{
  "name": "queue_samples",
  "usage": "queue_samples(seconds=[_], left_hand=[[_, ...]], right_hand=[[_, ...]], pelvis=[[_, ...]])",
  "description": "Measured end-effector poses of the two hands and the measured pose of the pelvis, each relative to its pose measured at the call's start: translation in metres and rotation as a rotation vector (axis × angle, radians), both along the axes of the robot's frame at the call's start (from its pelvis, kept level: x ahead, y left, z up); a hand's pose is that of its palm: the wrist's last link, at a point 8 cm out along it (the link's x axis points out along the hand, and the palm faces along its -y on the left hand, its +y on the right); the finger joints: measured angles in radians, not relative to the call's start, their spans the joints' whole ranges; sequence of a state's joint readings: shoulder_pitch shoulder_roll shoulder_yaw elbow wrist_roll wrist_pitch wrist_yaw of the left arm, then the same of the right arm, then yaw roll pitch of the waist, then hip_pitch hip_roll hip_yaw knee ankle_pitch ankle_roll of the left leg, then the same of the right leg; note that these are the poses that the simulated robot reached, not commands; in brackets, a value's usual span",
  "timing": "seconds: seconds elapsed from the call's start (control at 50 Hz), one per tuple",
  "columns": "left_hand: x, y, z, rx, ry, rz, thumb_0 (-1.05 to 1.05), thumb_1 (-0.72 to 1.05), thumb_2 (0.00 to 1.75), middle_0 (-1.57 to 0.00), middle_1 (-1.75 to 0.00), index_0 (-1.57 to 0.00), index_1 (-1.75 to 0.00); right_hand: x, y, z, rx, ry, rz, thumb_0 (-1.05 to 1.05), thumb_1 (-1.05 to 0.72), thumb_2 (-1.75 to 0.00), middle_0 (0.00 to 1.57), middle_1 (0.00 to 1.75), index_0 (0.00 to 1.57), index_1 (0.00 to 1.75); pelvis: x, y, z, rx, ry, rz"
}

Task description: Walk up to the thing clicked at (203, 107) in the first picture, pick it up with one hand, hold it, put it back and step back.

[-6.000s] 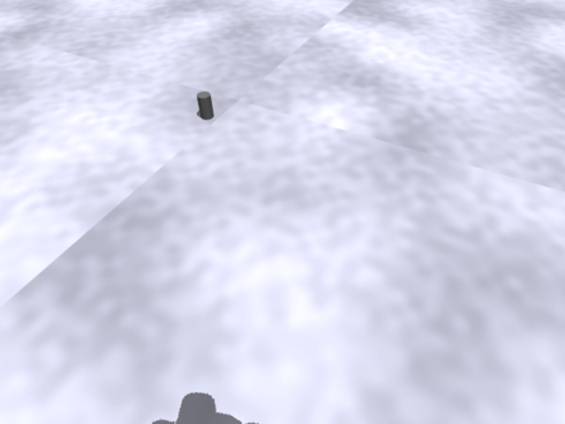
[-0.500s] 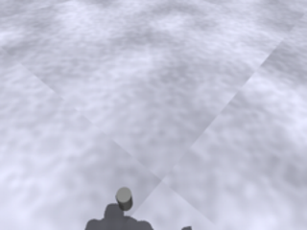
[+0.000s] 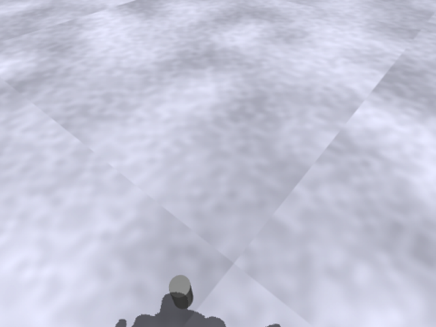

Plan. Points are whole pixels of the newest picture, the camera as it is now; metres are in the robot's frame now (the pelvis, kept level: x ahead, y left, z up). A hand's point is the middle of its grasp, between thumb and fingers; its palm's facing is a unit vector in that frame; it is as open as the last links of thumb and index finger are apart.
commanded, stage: walk up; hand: left
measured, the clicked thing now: (181, 292) +0.42 +0.18 -0.70
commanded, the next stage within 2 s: stand in 0.68 s
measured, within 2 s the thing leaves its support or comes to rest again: neither
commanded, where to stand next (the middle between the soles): +0.06 -0.01 m, yaw -3 degrees
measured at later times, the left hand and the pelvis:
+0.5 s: hand out of the picture +0.08 +0.26 -0.15, palm faces -0.02 -0.94 -0.34, open 7.4 cm; pelvis +0.00 +0.00 +0.00, yaw +0 degrees
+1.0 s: hand out of the picture +0.08 +0.25 -0.15, palm faces -0.02 -0.94 -0.34, open 7.4 cm; pelvis +0.00 +0.00 +0.00, yaw +0 degrees
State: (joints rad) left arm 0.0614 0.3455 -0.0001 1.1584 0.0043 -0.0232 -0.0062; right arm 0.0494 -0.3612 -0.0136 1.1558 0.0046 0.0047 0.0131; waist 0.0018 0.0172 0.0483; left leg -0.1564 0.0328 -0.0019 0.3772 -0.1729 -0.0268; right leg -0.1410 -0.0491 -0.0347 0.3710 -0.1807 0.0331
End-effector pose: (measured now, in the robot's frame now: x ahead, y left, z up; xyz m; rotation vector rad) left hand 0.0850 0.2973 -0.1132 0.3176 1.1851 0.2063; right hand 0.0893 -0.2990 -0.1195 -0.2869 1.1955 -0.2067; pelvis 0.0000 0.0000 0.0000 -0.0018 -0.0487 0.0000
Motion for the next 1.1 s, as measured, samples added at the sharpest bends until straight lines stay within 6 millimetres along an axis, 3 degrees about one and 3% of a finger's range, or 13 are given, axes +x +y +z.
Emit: queue_samples(seconds=[0.14,0.34,0.56,0.8,1.1], left_hand=[[0.01,-0.006,-0.003,-0.022,-0.004,-0.024,0.0,0.9,0.9,-0.21,-0.3,-0.21,-0.3],[0.002,-0.002,-0.005,-0.019,0.035,-0.014,0.0,0.9,0.9,-0.21,-0.3,-0.21,-0.3],[-0.01,0.003,-0.002,-0.004,0.059,0.013,0.0,0.9,0.9,-0.2,-0.3,-0.21,-0.3],[-0.008,0.001,-0.003,-0.008,0.045,0.013,0.0,0.9,0.9,-0.2,-0.3,-0.21,-0.3],[-0.013,-0.002,-0.004,-0.01,0.05,0.003,0.0,0.9,0.9,-0.2,-0.3,-0.21,-0.3]], right_hand=[[-0.021,-0.004,0.002,-0.016,0.038,-0.028,0.01,-0.9,-0.9,0.2,0.3,0.21,0.29],[-0.037,-0.001,-0.001,-0.013,0.08,-0.039,0.01,-0.9,-0.9,0.2,0.3,0.2,0.29],[-0.023,0.005,-0.005,0.006,0.061,-0.016,0.01,-0.9,-0.9,0.2,0.3,0.21,0.29],[-0.002,0.004,0.001,-0.004,0.01,0.009,0.01,-0.9,-0.9,0.2,0.3,0.21,0.29],[-0.009,-0.004,0.004,-0.017,0.025,0.006,0.01,-0.9,-0.9,0.2,0.3,0.21,0.29]], pelvis=[[0.0,0.001,0.001,0.0,0.001,-0.006],[0.0,0.002,0.001,0.001,0.006,-0.008],[0.004,0.002,0.001,0.002,0.009,-0.003],[0.006,0.0,0.002,0.002,0.006,-0.002],[0.005,-0.003,0.002,0.0,0.005,0.001]])
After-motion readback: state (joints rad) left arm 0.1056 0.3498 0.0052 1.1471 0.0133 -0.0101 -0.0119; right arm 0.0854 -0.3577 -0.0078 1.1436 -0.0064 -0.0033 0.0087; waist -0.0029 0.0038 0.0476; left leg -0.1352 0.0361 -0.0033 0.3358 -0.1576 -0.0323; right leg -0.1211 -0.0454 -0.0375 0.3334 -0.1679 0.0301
